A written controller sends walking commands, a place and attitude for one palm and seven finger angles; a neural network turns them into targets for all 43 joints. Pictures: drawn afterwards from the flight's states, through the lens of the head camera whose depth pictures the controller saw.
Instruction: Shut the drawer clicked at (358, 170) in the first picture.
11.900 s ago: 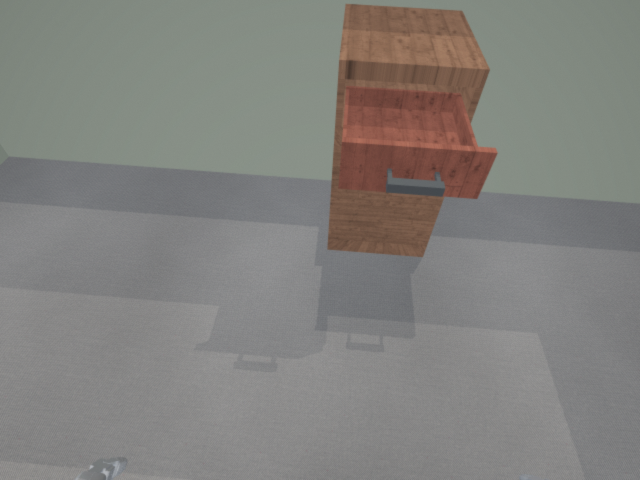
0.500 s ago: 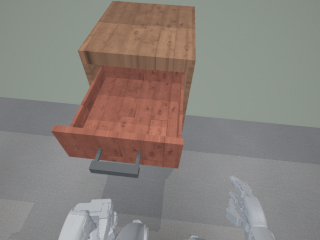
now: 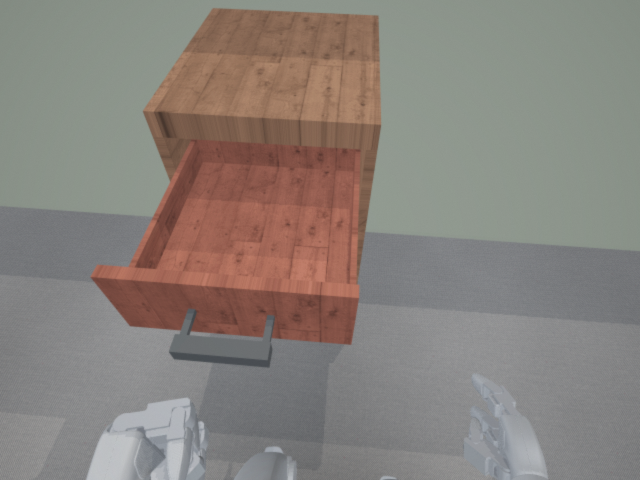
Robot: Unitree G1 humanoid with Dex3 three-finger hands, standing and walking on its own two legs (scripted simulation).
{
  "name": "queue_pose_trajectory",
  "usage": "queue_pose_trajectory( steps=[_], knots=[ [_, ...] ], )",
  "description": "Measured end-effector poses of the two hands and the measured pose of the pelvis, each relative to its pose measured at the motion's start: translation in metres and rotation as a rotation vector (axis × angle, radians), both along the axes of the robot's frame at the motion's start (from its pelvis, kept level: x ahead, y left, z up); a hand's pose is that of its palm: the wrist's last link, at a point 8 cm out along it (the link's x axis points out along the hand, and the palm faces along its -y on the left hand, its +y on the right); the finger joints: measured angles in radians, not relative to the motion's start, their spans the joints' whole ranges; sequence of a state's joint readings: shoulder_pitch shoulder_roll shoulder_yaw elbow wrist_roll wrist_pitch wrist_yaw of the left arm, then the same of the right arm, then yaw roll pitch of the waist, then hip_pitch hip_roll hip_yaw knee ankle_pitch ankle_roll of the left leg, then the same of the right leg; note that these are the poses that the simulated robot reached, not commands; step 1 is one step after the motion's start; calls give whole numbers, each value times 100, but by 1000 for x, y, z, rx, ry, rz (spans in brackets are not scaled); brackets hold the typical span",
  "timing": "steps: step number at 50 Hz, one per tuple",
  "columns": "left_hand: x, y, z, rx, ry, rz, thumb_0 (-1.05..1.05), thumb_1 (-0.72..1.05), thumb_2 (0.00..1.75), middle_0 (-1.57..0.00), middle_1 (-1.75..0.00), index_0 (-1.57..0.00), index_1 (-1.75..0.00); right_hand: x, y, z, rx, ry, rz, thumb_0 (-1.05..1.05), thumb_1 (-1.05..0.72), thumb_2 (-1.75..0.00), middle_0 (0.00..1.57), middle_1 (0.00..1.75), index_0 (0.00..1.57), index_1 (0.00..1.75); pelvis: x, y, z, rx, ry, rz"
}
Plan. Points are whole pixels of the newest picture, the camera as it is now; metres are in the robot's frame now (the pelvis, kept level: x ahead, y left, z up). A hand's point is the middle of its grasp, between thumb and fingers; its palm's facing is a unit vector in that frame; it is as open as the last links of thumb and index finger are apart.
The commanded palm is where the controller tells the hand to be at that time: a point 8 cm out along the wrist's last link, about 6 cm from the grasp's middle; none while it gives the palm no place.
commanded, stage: bring the fist close to the handle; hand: left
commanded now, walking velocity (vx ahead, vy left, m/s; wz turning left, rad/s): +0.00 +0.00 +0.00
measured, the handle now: (226, 335) +0.31 +0.15 -0.02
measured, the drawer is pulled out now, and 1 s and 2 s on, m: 0.30 0.30 0.29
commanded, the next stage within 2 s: push the drawer shut in 1.44 s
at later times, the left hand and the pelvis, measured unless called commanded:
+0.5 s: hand (239, 444) +0.17 +0.10 +0.03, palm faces -0.07 -1.00 +0.02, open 3.3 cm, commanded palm +0.14 +0.16 +0.03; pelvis +0.00 -0.01 -0.02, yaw +0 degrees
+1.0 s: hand (237, 416) +0.21 +0.12 -0.01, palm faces -0.01 -1.00 -0.01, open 3.3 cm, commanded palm +0.18 +0.17 -0.02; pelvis +0.00 -0.01 -0.05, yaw -1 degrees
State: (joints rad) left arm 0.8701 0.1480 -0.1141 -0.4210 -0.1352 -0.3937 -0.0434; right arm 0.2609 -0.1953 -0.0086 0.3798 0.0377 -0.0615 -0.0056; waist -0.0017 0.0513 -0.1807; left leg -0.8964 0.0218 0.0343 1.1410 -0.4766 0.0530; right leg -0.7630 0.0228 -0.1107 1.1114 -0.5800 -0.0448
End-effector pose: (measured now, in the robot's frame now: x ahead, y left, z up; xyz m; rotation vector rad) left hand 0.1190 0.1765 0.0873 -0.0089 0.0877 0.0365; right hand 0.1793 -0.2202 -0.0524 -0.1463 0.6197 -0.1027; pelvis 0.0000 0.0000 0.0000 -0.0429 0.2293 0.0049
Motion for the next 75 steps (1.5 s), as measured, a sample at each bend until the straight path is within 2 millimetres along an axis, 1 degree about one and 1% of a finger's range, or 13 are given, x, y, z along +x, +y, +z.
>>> queue_pose_trajectory(
  steps=[7, 12, 16, 20, 25, 29, 34, 37, 45, 51, 59, 67, 75],
  knots=[
    [3, -15, -12, -22, 34, -70, 2, 90, 90, -140, -160, -140, -160, 20, 2, 2, 0, -29, 27, 1, -91, -89, 20, 30, 20, 30, 3, -3, -2, 4, 15, 4],
    [5, -8, -30, -6, 63, -45, 2, 90, 90, -140, -160, -140, -160, 28, 0, -3, -14, -21, 34, 1, -91, -89, 20, 30, 20, 30, 4, -7, -8, 5, 35, 3],
    [10, -2, -32, -1, 19, -16, 2, 90, 90, -140, -160, -140, -160, 29, -2, -10, -23, -14, 49, 1, -91, -89, 20, 30, 20, 30, 4, -9, -13, -1, 50, 10],
    [21, -10, -34, -15, -31, -52, 2, 90, 90, -140, -160, -140, -160, 25, -5, -20, -23, 0, 49, 1, -91, -89, 20, 30, 20, 30, 2, -9, -19, -4, 64, 9],
    [31, -22, -52, -17, 14, -109, 2, 90, 90, -140, -160, -140, -160, 14, -9, -31, -18, 44, 18, 1, -91, -89, 20, 30, 20, 30, 0, -10, -24, 3, 77, -3],
    [34, -17, -64, 4, 51, -81, 2, 90, 90, -140, -160, -140, -160, 4, -13, -39, -20, 81, 2, 1, -91, -89, 20, 30, 20, 30, 0, -12, -27, 6, 84, -8],
    [38, -8, -65, 15, 1, -27, 2, 90, 90, -140, -160, -140, -160, -3, -17, -48, -29, 107, 4, 1, -91, -89, 20, 30, 20, 30, -2, -14, -31, 3, 99, -8],
    [43, -9, -69, 12, -28, -45, 2, 90, 90, -140, -160, -140, -160, -5, -19, -53, -37, 115, 9, 1, -91, -89, 20, 30, 20, 30, -3, -14, -35, -1, 109, -7],
    [58, -15, -97, 7, 15, -102, 2, 90, 90, -140, -160, -140, -160, -5, -21, -64, -53, 129, 2, 1, -91, -89, 20, 30, 20, 30, -5, -12, -46, -1, 137, -16],
    [68, -7, -96, 12, -26, -44, 2, 90, 90, -140, -160, -140, -160, -3, -17, -71, -50, 142, 18, 1, -91, -89, 20, 30, 20, 30, -4, -10, -49, -4, 153, -14],
    [76, -15, -113, -1, 11, -105, 2, 90, 90, -140, -160, -140, -160, -1, -11, -78, -52, 164, 31, 1, -91, -89, 20, 30, 20, 30, -4, -7, -55, -7, 171, -16],
    [75, -2, -97, 12, -15, -41, 2, 90, 90, -140, -160, -140, -160, 1, -5, -75, -40, 176, 36, 1, -91, -89, 20, 30, 20, 30, -1, -4, -49, -10, 168, -13],
    [73, -13, -110, -15, 26, -101, 2, 90, 90, -140, -160, -140, -160, 5, -6, -72, -56, 166, 37, 1, -91, -89, 20, 30, 20, 30, -1, -3, -51, -12, 173, -14]
  ],
)
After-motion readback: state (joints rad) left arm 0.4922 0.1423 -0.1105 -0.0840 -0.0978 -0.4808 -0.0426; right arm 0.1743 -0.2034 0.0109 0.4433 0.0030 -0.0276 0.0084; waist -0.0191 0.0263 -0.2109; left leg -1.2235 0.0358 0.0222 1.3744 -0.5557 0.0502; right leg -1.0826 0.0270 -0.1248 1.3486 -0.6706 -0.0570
